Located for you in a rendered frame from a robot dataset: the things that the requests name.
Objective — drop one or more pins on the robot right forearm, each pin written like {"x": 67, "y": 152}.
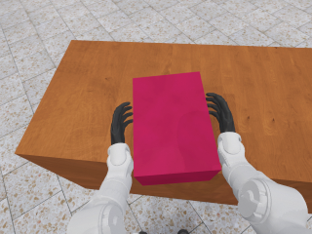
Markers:
{"x": 235, "y": 167}

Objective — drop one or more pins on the right robot hand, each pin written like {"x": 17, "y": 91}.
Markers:
{"x": 222, "y": 114}

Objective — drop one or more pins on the pedestal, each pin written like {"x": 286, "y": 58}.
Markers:
{"x": 267, "y": 89}

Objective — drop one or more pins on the robot left forearm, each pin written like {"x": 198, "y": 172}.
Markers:
{"x": 117, "y": 184}

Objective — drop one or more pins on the carton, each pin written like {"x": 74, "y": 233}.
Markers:
{"x": 173, "y": 136}

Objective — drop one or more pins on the left robot hand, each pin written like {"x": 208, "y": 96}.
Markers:
{"x": 118, "y": 125}

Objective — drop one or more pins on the robot left upper arm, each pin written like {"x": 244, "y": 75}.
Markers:
{"x": 103, "y": 219}

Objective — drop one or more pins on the robot right upper arm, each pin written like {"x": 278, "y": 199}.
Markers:
{"x": 273, "y": 208}

